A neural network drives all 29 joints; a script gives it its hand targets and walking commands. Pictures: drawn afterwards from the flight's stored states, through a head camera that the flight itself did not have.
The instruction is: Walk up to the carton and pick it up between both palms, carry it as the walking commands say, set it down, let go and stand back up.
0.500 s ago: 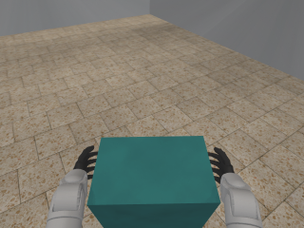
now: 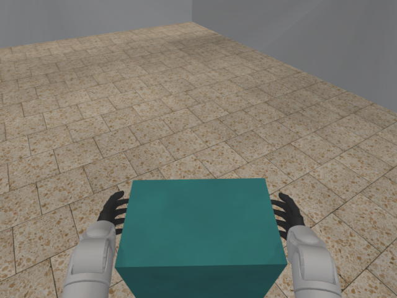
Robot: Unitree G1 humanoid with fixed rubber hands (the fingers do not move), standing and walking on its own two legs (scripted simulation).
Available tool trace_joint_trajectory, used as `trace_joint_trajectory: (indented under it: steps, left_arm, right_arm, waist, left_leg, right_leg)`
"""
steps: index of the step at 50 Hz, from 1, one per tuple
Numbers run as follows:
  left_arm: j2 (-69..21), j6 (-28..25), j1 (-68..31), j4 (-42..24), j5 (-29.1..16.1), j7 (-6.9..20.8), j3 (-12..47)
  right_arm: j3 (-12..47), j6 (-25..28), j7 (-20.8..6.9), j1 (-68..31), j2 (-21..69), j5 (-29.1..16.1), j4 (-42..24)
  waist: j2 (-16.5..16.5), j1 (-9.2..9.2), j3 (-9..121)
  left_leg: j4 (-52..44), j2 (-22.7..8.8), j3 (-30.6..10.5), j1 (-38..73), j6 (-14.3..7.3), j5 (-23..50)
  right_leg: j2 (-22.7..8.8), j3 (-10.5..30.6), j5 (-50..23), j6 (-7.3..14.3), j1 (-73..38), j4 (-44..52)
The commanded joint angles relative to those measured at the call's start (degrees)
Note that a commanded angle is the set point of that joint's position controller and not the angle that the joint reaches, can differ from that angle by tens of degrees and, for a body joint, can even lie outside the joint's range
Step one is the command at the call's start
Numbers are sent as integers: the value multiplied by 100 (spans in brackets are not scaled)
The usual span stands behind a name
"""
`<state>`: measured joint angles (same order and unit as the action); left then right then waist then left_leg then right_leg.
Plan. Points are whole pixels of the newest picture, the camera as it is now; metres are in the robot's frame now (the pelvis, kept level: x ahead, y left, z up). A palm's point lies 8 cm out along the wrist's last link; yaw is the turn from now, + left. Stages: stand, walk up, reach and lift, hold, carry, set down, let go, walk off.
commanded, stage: carry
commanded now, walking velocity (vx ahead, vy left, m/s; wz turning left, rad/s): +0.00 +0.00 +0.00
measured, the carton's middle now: (199, 244) +0.29 +0.00 -0.05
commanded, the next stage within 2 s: none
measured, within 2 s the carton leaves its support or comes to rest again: neither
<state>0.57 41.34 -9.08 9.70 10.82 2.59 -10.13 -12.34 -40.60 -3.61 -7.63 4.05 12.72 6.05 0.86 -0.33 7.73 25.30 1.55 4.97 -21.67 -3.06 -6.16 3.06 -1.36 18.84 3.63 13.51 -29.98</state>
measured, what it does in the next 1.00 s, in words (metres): stands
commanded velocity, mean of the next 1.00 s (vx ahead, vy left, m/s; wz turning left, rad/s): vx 0.00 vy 0.00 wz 0.00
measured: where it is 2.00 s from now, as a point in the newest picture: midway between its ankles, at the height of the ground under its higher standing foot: outside the picture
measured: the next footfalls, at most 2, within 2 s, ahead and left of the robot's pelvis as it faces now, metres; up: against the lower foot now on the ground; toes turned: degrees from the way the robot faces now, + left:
none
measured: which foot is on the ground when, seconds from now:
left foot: down 0.00-1.00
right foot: down 0.00-1.00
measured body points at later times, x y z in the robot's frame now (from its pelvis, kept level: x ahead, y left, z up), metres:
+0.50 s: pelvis +0.03 +0.02 +0.00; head +0.00 +0.02 +0.45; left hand +0.32 +0.21 +0.03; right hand +0.31 -0.17 +0.03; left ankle +0.08 +0.09 -0.73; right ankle -0.04 -0.08 -0.73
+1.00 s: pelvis +0.01 +0.03 +0.00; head -0.01 +0.04 +0.45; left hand +0.31 +0.22 +0.03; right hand +0.30 -0.15 +0.04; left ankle +0.08 +0.09 -0.73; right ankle -0.04 -0.08 -0.73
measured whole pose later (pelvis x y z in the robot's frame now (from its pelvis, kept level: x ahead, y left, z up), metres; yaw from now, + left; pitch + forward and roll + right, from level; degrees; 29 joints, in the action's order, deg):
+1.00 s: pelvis +0.01 +0.03 +0.00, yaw -1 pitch +2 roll +1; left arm 1.2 41.7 -8.8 8.8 10.5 2.5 -8.9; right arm -12.5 -41.1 -3.4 -6.8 4.5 12.6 4.3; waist 1.3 0.0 7.1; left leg 25.3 4.0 7.0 -20.5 -5.9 -7.8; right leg 0.3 0.4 20.5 0.9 13.0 -31.1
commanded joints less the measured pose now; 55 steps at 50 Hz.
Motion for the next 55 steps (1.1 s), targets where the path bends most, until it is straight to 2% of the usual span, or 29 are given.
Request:
trace_joint_trajectory:
  steps: [1, 9, 21, 37, 55]
  left_arm:
    - [-4459, -300, -2804, -877, -1344, 1005, 3306]
    - [-4443, -323, -2729, -927, -1357, 995, 3356]
    - [-4401, -343, -2688, -959, -1352, 975, 3397]
    - [-4410, -285, -2755, -974, -1345, 953, 3412]
    - [-4460, -228, -2793, -1051, -1343, 950, 3420]
  right_arm:
    - [3388, 241, -901, -2753, 4078, -1348, -480]
    - [3404, 260, -902, -2677, 4061, -1368, -521]
    - [3394, 265, -890, -2614, 4018, -1362, -571]
    - [3386, 187, -886, -2647, 4005, -1347, -625]
    - [3391, 127, -885, -2670, 4026, -1319, -675]
  waist:
    - [5, -6, 1182]
    - [-31, -3, 1288]
    - [-53, 9, 1282]
    - [-129, 20, 1147]
    - [-173, 16, 1144]
  left_leg:
    - [-155, -742, -643, 1257, 4, 389]
    - [-21, -793, -634, 1392, -29, 991]
    - [-4, -883, -722, 1510, -72, 1268]
    - [-302, -967, -904, 1605, -58, 911]
    - [-687, -962, -963, 1557, 19, 85]
  right_leg:
    - [-1047, 699, -1830, -192, 166, 626]
    - [-1036, 648, -1961, -216, 89, 485]
    - [-988, 597, -1562, -205, 153, 409]
    - [-875, 518, -639, -111, 371, 426]
    - [-781, 468, -201, 17, 471, 424]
